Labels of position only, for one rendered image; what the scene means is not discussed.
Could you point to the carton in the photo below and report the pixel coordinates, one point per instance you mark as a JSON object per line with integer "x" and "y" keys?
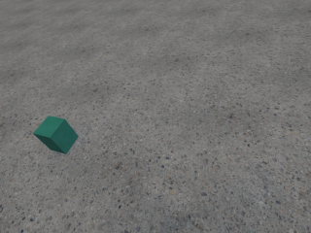
{"x": 56, "y": 134}

